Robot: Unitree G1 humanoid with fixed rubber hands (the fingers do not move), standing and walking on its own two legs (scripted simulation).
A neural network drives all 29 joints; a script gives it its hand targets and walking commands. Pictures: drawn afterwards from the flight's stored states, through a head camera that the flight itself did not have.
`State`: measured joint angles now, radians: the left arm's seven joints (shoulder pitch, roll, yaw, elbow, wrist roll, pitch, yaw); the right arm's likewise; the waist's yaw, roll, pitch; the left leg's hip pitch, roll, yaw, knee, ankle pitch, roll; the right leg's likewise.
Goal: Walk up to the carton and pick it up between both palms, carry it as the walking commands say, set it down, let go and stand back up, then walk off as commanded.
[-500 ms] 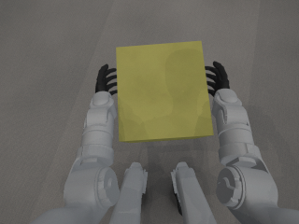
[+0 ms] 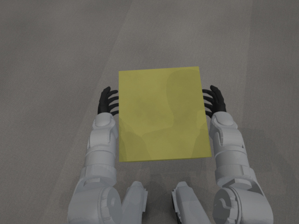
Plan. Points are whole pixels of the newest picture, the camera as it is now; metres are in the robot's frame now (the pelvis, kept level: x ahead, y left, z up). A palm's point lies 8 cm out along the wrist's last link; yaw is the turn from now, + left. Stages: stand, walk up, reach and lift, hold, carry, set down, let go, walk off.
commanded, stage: reach and lift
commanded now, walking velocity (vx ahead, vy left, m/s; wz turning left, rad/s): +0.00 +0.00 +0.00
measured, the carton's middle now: (160, 120) +0.41 +0.00 -0.13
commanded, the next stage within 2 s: none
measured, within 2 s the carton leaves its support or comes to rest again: neither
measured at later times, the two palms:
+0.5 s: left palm (95, 114) +0.37 +0.16 +0.02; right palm (226, 113) +0.37 -0.15 +0.02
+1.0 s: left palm (83, 114) +0.35 +0.16 +0.10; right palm (246, 113) +0.35 -0.16 +0.10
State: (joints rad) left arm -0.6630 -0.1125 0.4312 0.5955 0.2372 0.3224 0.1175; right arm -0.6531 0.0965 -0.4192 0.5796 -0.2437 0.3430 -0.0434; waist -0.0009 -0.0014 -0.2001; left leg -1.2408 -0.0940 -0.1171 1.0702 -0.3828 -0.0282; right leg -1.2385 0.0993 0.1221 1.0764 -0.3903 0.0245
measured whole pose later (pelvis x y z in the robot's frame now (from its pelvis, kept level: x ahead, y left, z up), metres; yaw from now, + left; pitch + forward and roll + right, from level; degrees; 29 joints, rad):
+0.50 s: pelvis +0.02 +0.00 +0.06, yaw +0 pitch +23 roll +0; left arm -0.49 -0.16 0.42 0.51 0.28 0.35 0.09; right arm -0.49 0.16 -0.41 0.50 -0.29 0.37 -0.01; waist 0.00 0.00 -0.16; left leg -0.87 -0.07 -0.13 0.75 -0.28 -0.01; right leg -0.86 0.08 0.14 0.75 -0.28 0.02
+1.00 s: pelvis +0.03 +0.00 +0.09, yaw +0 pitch +8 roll +0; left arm -0.35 -0.16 0.35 0.42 0.31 0.49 0.01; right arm -0.34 0.17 -0.35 0.42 -0.31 0.49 -0.01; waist 0.00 0.00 -0.10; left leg -0.41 -0.05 -0.13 0.49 -0.21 -0.01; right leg -0.41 0.06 0.14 0.49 -0.21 0.00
